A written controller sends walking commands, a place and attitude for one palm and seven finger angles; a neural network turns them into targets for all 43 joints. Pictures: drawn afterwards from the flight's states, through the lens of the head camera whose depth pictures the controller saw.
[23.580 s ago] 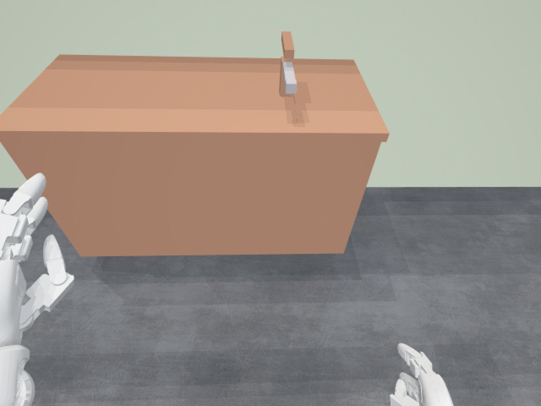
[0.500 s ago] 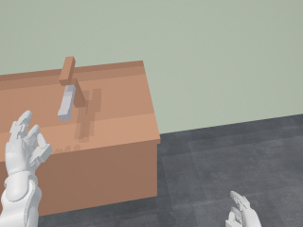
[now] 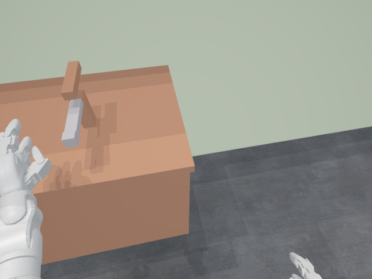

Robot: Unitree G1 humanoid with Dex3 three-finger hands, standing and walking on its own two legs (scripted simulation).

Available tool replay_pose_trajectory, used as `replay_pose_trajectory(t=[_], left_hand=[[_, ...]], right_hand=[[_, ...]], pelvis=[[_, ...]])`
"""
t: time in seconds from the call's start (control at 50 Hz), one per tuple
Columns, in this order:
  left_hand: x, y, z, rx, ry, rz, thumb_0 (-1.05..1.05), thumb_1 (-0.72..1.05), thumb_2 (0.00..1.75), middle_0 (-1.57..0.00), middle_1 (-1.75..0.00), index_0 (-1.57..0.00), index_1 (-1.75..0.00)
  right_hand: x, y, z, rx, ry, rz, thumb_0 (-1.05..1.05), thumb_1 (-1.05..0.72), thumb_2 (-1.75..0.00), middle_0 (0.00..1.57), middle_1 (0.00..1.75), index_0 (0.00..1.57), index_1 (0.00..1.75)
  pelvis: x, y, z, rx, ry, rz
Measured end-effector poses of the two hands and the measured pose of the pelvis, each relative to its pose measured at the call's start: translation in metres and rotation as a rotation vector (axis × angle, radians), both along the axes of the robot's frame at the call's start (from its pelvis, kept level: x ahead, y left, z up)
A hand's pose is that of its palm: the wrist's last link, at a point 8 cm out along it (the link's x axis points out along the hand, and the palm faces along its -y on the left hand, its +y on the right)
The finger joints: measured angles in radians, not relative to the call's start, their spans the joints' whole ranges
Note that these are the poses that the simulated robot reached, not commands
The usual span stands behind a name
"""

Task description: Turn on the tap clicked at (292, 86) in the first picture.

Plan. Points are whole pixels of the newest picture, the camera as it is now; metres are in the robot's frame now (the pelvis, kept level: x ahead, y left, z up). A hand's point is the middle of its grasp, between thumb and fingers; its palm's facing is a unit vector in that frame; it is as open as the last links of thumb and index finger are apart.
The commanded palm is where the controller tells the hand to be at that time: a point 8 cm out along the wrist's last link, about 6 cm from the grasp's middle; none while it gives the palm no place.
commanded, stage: reach beside the lever's end, fingers flat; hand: left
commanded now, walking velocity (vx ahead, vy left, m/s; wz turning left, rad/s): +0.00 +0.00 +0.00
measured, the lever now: (70, 139) +0.40 +0.30 +0.07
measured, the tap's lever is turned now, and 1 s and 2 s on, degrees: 0 0 8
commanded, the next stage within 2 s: push the lever round in 0.72 s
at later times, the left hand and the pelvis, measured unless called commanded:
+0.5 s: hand (56, 149) +0.37 +0.32 +0.07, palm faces +0.45 -0.89 -0.10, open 7.8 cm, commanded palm +0.32 +0.36 +0.06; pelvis +0.00 +0.01 -0.01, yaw -1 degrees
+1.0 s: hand (57, 150) +0.37 +0.31 +0.06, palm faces +0.46 -0.88 -0.09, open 7.8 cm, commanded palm +0.32 +0.35 +0.06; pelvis +0.00 +0.01 -0.01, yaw +0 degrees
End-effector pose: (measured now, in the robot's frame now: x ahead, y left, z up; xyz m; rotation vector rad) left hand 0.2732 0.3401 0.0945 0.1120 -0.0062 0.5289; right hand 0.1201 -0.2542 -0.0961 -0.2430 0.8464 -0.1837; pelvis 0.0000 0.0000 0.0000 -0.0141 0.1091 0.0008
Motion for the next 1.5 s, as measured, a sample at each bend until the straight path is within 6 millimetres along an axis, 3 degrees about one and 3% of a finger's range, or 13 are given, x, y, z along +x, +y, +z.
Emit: replay_pose_trajectory(t=[0.16, 0.36, 0.56, 0.76, 0.98, 1.5], left_hand=[[0.016, 0.009, -0.016, -0.041, 0.046, -0.012, 0.01, 0.89, 0.9, -0.16, -0.17, -0.16, -0.17], [0.044, 0.023, -0.017, -0.017, 0.016, -0.007, 0.01, 0.89, 0.9, -0.15, -0.15, -0.16, -0.16], [0.052, 0.013, -0.028, -0.038, 0.036, -0.044, 0.01, 0.89, 0.9, -0.15, -0.15, -0.16, -0.15], [0.037, 0.02, -0.025, -0.01, 0.009, 0.003, 0.02, 0.89, 0.9, -0.15, -0.15, -0.16, -0.15], [0.05, 0.014, -0.025, -0.034, 0.025, -0.042, 0.01, 0.9, 0.9, -0.15, -0.15, -0.16, -0.15], [0.053, -0.007, -0.028, -0.031, 0.02, -0.032, 0.02, 0.91, 0.9, -0.15, -0.15, -0.16, -0.15]], right_hand=[[-0.012, 0.0, -0.005, -0.013, 0.056, -0.018, 0.01, -0.9, -0.9, 0.21, 0.3, 0.2, 0.3], [-0.033, -0.002, -0.012, -0.031, 0.136, -0.042, 0.01, -0.9, -0.9, 0.21, 0.3, 0.2, 0.3], [-0.052, 0.0, -0.014, -0.015, 0.194, -0.08, 0.01, -0.9, -0.9, 0.21, 0.3, 0.2, 0.3], [-0.042, 0.005, -0.014, -0.004, 0.18, -0.064, 0.01, -0.9, -0.9, 0.21, 0.3, 0.2, 0.3], [-0.025, 0.004, -0.012, -0.012, 0.141, -0.039, 0.01, -0.9, -0.9, 0.21, 0.3, 0.2, 0.3], [-0.036, -0.003, -0.016, 0.012, 0.183, -0.071, 0.01, -0.9, -0.9, 0.21, 0.3, 0.2, 0.3]], pelvis=[[-0.003, 0.003, -0.002, -0.002, 0.023, 0.0], [-0.005, 0.007, -0.008, -0.011, 0.062, -0.003], [0.001, 0.013, -0.008, -0.013, 0.078, -0.019], [0.001, 0.012, -0.009, -0.018, 0.063, -0.011], [-0.002, 0.01, -0.009, -0.018, 0.075, -0.004], [0.007, 0.005, -0.009, -0.013, 0.073, -0.015]])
